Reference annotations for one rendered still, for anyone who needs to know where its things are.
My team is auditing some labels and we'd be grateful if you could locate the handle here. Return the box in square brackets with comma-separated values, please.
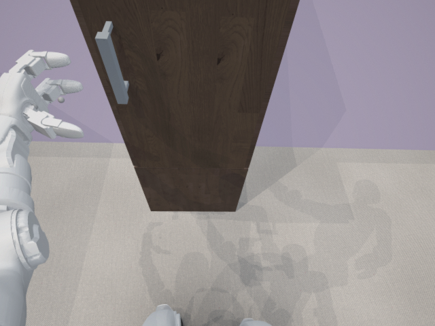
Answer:
[95, 21, 129, 104]

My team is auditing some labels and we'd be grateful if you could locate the left robot upper arm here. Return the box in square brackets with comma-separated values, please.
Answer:
[0, 209, 50, 326]

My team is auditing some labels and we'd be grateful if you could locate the left robot hand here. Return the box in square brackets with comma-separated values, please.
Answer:
[0, 50, 84, 139]

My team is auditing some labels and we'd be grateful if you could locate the robot left shin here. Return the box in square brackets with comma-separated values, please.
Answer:
[156, 304, 172, 311]

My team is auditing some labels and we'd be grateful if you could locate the robot left thigh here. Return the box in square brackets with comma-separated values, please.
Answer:
[142, 310, 181, 326]

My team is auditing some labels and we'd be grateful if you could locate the robot left forearm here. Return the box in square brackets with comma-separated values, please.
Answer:
[0, 115, 35, 214]

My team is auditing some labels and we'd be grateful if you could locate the cupboard door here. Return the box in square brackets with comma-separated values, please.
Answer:
[77, 0, 291, 169]

